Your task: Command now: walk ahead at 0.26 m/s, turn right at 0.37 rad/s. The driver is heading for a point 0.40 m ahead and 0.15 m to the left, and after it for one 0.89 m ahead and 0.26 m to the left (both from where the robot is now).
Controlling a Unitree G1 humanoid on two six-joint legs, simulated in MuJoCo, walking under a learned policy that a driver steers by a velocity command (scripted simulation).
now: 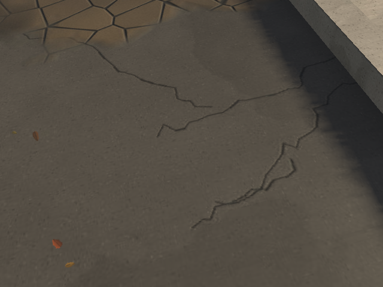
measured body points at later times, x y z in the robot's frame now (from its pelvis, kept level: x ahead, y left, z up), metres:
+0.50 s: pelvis +0.23 +0.03 -0.02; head +0.27 +0.04 +0.43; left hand +0.20 +0.33 -0.14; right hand +0.46 -0.19 -0.12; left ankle +0.33 +0.13 -0.73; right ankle +0.00 -0.10 -0.70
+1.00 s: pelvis +0.54 +0.06 -0.01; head +0.56 +0.07 +0.44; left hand +0.62 +0.37 -0.07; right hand +0.71 -0.19 -0.13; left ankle +0.35 +0.12 -0.67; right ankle +0.67 -0.01 -0.73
